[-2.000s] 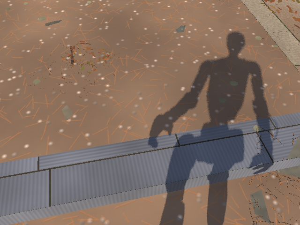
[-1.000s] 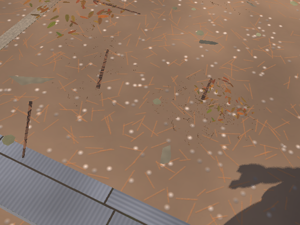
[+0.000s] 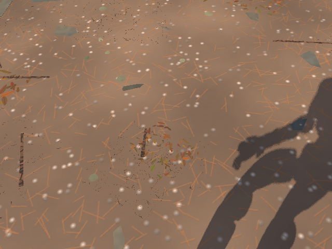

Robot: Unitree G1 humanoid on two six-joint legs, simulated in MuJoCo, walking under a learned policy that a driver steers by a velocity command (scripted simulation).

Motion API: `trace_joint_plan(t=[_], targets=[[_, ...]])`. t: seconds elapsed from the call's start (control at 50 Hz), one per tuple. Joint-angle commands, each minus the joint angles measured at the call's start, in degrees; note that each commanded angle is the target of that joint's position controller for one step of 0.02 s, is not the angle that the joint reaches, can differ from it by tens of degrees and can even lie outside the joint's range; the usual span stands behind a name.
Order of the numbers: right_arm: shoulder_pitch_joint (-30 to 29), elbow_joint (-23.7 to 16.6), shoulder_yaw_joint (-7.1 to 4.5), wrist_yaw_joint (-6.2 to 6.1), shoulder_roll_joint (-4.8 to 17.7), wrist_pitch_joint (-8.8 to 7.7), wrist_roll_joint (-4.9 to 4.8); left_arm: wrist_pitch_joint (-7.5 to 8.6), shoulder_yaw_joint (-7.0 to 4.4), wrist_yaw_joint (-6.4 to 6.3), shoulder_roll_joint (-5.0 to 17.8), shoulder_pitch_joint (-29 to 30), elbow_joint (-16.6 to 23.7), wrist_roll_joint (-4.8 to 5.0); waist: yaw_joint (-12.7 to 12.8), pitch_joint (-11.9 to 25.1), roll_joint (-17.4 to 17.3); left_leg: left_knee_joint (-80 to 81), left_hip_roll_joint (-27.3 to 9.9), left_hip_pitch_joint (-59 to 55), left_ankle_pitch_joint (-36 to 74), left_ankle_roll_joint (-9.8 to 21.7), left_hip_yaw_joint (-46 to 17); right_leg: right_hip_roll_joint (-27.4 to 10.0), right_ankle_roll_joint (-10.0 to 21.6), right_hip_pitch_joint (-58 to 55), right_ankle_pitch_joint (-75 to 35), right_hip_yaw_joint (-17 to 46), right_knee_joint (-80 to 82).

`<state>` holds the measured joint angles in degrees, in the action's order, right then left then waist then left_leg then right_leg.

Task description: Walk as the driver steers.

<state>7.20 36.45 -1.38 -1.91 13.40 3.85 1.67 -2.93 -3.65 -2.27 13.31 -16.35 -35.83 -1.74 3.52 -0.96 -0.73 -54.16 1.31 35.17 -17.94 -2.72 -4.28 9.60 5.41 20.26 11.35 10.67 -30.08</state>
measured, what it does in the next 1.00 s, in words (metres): steps on the spot: left foot, then right foot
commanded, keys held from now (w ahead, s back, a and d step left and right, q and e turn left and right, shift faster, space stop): e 0.06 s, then no key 0.94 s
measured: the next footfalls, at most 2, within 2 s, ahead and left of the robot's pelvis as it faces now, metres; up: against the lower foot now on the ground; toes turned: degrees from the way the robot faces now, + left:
left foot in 0.16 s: +0.10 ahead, +0.12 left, +0.00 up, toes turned -9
right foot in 0.52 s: +0.08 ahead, -0.08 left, +0.00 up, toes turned -4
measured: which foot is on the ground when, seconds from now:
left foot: up 0.00-0.14, down 0.16-1.00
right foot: down 0.00-0.16, up 0.18-0.50, down 0.52-1.00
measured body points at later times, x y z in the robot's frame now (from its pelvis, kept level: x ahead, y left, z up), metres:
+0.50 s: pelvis +0.05 +0.04 +0.01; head +0.07 +0.06 +0.45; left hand +0.21 +0.27 -0.12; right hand +0.12 -0.20 -0.11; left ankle +0.06 +0.13 -0.73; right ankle +0.04 -0.08 -0.73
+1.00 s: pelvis +0.07 +0.03 +0.01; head +0.08 +0.03 +0.46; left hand +0.18 +0.26 -0.13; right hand +0.11 -0.23 -0.13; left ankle +0.06 +0.13 -0.73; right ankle +0.04 -0.08 -0.73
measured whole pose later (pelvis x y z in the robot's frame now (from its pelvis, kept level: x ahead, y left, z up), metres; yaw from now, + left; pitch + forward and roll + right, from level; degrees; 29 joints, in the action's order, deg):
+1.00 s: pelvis +0.07 +0.03 +0.01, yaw -8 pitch +0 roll +0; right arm 16.0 49.2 -1.2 -2.5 12.2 0.7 0.7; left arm -0.1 -0.8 -2.7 12.1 -14.5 -50.6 -0.5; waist -0.3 0.3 0.0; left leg -23.6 2.1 8.6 -15.1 1.9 -1.0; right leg 2.7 1.6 10.0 13.8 2.8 -23.7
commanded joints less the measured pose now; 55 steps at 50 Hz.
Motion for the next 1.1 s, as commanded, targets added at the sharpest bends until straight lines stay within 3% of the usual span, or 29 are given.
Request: trace_joint_plan(t=[0.02,0.1,0.14,0.16,0.18,0.2,0.22,0.24,0.26,0.3,0.36,0.38,0.44,0.48,0.5,0.52,0.54,0.56,0.58,0.62,0.66,0.74,1.1], targets=[[-3.8,-4.9,-0.8,-0.25,3.7,-1.55,-0.38,1.15,-2.74,0.44,9.1,-0.5,3.4,-0.07,0.0,5.3,7.2,3.6,1.0,1.6,-3.5,1.2,-0.6,-15.2,7.3,-10.0,-9.5,20.6,7.5],[-1.5,-4.4,-0.63,-0.51,3.8,-2.37,-1.86,0.92,-2.91,1.11,9.4,0.5,2.5,-0.16,-1.0,5.8,8.1,14.3,2.5,-8.0,-6.0,2.2,0.3,-14.2,6.8,-9.2,-17.7,21.4,5.6],[3.2,-3.3,-0.57,-0.96,3.1,-2.97,-1.97,0.88,-2.53,1.32,8.5,2.6,1.8,0.92,-4.4,5.8,7.3,30.5,2.1,-20.3,3.2,3.0,1.8,-11.1,3.1,-4.5,-15.2,18.9,3.0],[3.4,-3.4,-1.1,-1.36,5.1,-3.4,-1.0,1.29,-1.91,1.25,6.4,1.0,1.4,1.71,-3.8,7.2,3.0,34.8,-3.4,-29.3,6.5,4.4,-3.0,-8.8,-0.1,1.5,-3.7,15.9,-0.6],[0.1,-5.3,-1.49,-1.65,9.0,-3.44,0.03,1.67,-0.61,1.42,1.8,-3.3,1.4,2.39,-1.2,8.5,-10.9,38.7,-18.2,-35.8,9.0,9.2,-19.1,-2.2,-3.7,9.9,16.3,5.7,-11.4],[1.8,-4.8,-2.23,-1.25,10.2,-3.32,0.3,1.55,-2.15,0.81,7.8,-2.2,0.8,1.19,-3.1,7.0,-11.4,37.8,-21.9,-29.9,18.3,15.8,-24.5,1.2,-4.5,12.6,24.0,-1.5,-20.4],[3.2,-4.1,-1.33,-0.73,6.4,-3.56,-0.11,1.57,-2.5,0.67,8.8,-1.1,0.1,0.34,-2.8,6.7,-6.2,37.3,-20.2,-28.7,18.9,16.9,-22.6,-1.6,-5.4,11.0,21.7,-0.3,-25.1],[1.4,-3.9,-0.39,-0.46,3.3,-4.01,-0.41,1.5,-2.2,0.94,7.7,0.0,-0.7,0.31,-2.0,4.8,-4.0,37.3,-16.8,-27.1,17.4,15.3,-17.9,-3.0,-6.2,10.5,18.1,0.1,-26.3],[0.1,-4.0,-0.1,-0.44,2.6,-4.34,-0.28,1.27,-1.92,1.24,6.7,0.5,-1.3,0.38,-1.7,4.0,-4.7,37.6,-13.7,-27.0,17.1,13.4,-14.0,-3.3,-6.8,10.3,15.5,0.1,-26.6],[0.6,-3.3,0.03,-0.56,2.4,-4.84,-0.41,0.57,-1.67,1.97,6.0,0.0,-2.7,0.46,-1.8,4.1,-6.8,37.0,-10.8,-28.3,22.7,12.5,-9.5,-3.4,-8.0,9.3,13.5,-1.3,-25.6],[4.4,-0.9,-0.55,-0.34,3.3,-5.11,-0.54,-0.13,-0.85,2.03,4.4,3.1,-2.7,0.98,-3.1,3.5,-6.9,37.8,-10.6,-31.1,18.3,12.9,-9.2,-5.2,-9.3,8.3,12.5,-2.2,-17.0],[4.0,-1.0,-0.4,-0.18,2.9,-5.11,-0.49,-0.18,-0.57,2.06,4.2,2.3,-3.6,0.87,-3.0,3.7,-7.3,37.1,-9.9,-30.5,21.7,12.8,-8.0,-5.7,-9.0,5.9,13.2,-5.8,-14.2],[7.3,0.8,-1.23,0.29,4.7,-4.81,-0.08,0.15,0.09,1.55,3.1,4.5,-3.9,1.31,-4.8,3.4,-9.1,34.5,-9.1,-29.8,25.1,13.7,-7.2,-6.1,-7.4,1.5,14.1,-9.6,-5.0],[7.6,1.8,-1.55,0.19,5.3,-4.43,-0.51,0.73,0.5,1.15,2.3,4.1,-4.3,1.48,-3.8,3.3,-7.8,32.6,-8.8,-28.3,25.6,13.2,-7.0,-6.1,-6.1,-2.9,6.7,-10.9,4.0],[7.2,2.1,-1.58,0.12,5.2,-4.35,-1.03,1.25,0.79,0.87,1.8,2.9,-4.8,1.18,-2.7,3.8,-6.5,31.7,-8.7,-25.1,24.7,12.0,-6.6,-6.8,-5.2,-8.6,-1.3,-10.5,9.5],[7.6,1.9,-1.32,0.05,4.4,-5.06,-1.23,1.97,0.59,0.57,4.1,3.2,-4.3,0.03,-2.3,5.1,-3.9,31.4,-9.3,-19.1,23.3,9.8,-7.0,-10.9,-4.2,-15.9,-8.1,-4.8,8.7],[7.5,1.2,-0.88,0.31,3.0,-5.46,-1.42,2.58,0.17,0.26,6.9,3.1,-3.7,-0.21,-2.6,6.9,0.6,30.5,-7.0,-15.1,15.9,8.0,-4.8,-15.7,-2.7,-19.9,-11.4,0.4,8.4],[9.0,1.7,-0.58,0.52,1.2,-5.1,-1.68,2.55,-0.04,0.28,7.7,4.3,-4.7,0.74,-4.8,5.6,8.5,32.2,-2.5,-18.8,5.6,7.1,-0.6,-16.9,-0.2,-13.7,-11.0,1.3,7.7],[8.5,2.6,-0.73,0.26,2.1,-4.63,-1.06,2.69,0.71,0.39,4.9,5.3,-4.2,0.95,-3.9,3.9,6.8,32.1,-2.1,-20.4,4.2,6.4,-0.2,-16.5,0.2,-11.6,-7.8,1.4,8.5],[9.0,3.9,-1.11,0.06,3.0,-4.31,-0.75,2.7,1.1,-0.05,3.8,5.6,-4.5,0.82,-3.6,1.7,5.5,32.8,-2.7,-21.3,8.2,6.3,-0.7,-14.1,-1.0,-10.3,-7.3,-0.9,8.1],[10.1,4.5,-1.47,0.07,3.9,-4.36,-0.7,3.03,1.05,-0.44,4.2,3.4,-5.7,1.09,-3.5,2.6,4.5,32.5,-3.8,-22.9,13.8,6.6,-1.3,-13.2,-1.3,-11.1,-11.9,-2.1,7.3],[10.3,6.0,-1.25,-0.29,3.3,-4.14,-0.97,3.33,1.19,-0.42,4.0,3.0,-6.9,1.16,-3.7,2.9,1.6,32.5,-3.8,-24.4,14.4,6.3,-1.0,-13.4,-1.2,-11.1,-12.7,-2.3,7.3],[11.6,14.3,-0.46,-1.0,4.2,-3.56,-1.02,3.18,2.01,-0.71,4.6,-0.4,-16.2,1.24,-3.9,0.5,0.8,34.3,-5.1,-26.9,14.8,6.7,-1.7,-13.1,-1.3,-10.5,-11.3,-2.9,10.3]])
